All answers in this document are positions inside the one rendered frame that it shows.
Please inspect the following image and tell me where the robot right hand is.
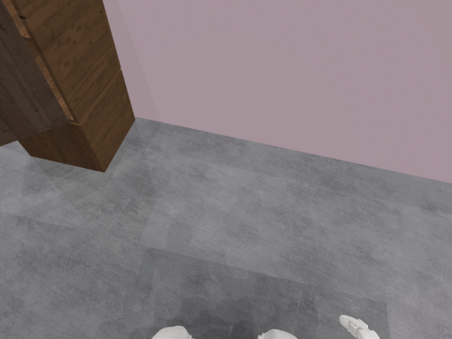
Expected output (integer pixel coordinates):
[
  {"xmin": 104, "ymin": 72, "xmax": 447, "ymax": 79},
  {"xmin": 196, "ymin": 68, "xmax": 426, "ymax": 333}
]
[{"xmin": 340, "ymin": 315, "xmax": 380, "ymax": 339}]

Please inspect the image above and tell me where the cupboard door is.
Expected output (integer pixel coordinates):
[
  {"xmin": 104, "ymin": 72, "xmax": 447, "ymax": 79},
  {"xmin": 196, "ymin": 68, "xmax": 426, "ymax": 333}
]
[{"xmin": 0, "ymin": 0, "xmax": 69, "ymax": 146}]

